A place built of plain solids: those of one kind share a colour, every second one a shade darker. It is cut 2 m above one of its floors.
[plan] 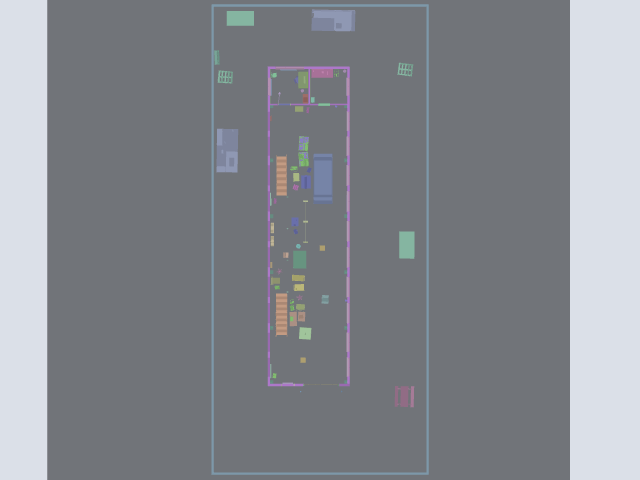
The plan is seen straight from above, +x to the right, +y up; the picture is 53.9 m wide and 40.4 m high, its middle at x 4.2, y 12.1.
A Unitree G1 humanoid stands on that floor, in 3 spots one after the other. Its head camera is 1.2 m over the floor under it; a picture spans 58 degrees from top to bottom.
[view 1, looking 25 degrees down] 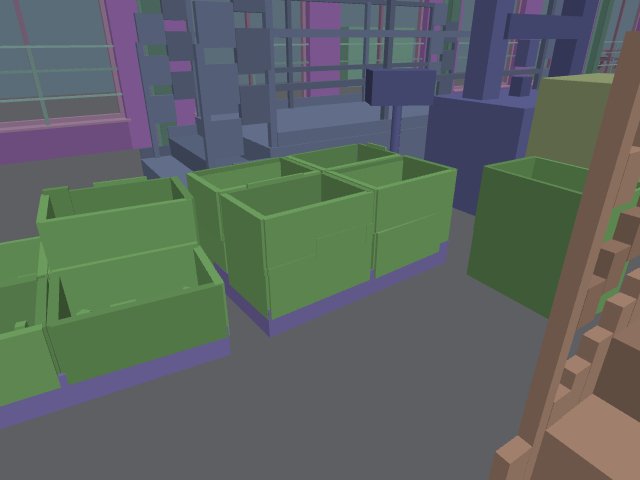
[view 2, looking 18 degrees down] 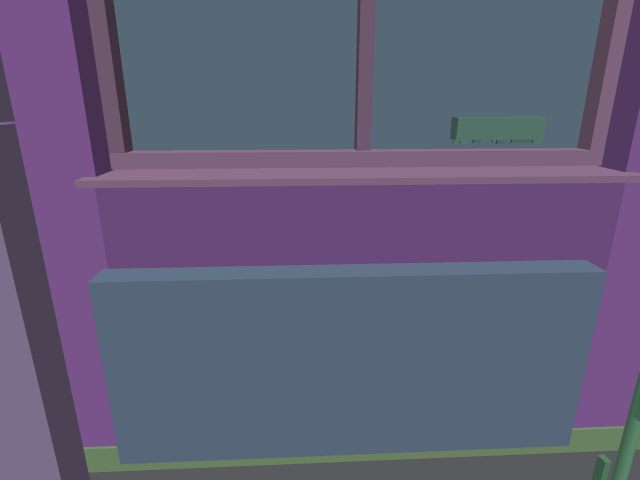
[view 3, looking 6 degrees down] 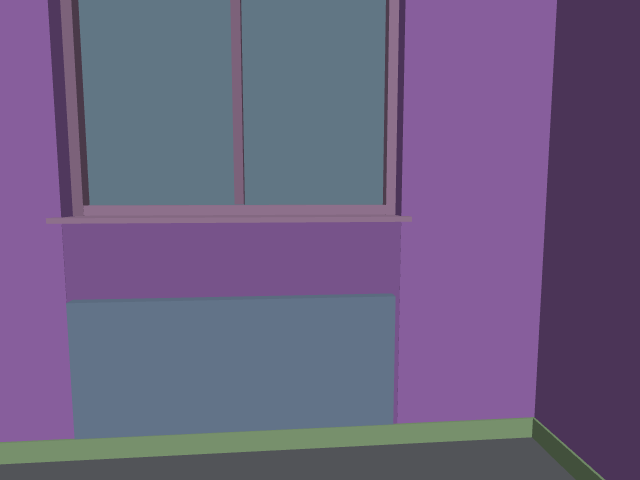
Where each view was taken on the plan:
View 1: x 0.97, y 20.13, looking -33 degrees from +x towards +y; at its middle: euro_bin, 1.88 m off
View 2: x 1.20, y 24.80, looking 177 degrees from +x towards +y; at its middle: wall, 1.26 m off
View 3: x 4.55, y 24.80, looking -5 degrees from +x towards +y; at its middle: wall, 1.97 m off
